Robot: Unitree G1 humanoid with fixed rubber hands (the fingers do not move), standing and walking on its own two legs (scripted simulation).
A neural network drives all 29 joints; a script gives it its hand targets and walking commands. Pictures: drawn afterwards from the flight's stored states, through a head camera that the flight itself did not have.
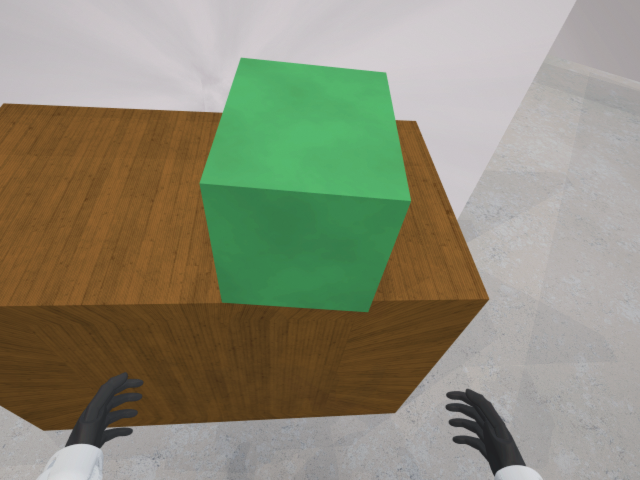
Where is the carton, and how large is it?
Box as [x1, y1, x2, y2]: [199, 58, 410, 311]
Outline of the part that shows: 241,58 199,183 222,302 367,311 410,202 385,72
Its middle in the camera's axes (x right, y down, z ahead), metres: -0.02 -0.09 +0.63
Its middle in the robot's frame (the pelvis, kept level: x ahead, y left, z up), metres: +0.55 +0.04 +0.04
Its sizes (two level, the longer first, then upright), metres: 0.308 0.241 0.257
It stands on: a pedestal, 0.68 m high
